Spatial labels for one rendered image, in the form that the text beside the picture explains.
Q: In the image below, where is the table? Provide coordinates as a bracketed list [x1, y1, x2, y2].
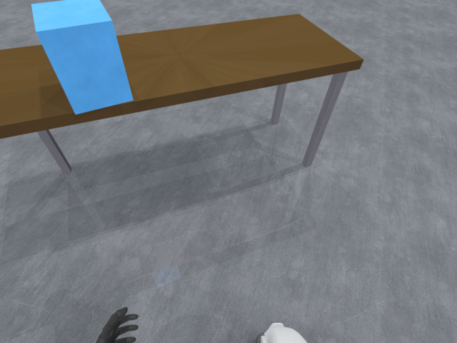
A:
[0, 14, 363, 174]

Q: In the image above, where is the robot right shin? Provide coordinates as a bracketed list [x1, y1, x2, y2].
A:
[266, 323, 284, 332]

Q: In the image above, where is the carton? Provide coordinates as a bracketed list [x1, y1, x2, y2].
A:
[31, 0, 133, 114]

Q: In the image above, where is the left robot hand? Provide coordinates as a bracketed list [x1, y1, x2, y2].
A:
[96, 307, 139, 343]

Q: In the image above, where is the robot right thigh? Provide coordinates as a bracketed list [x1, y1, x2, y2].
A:
[261, 327, 307, 343]

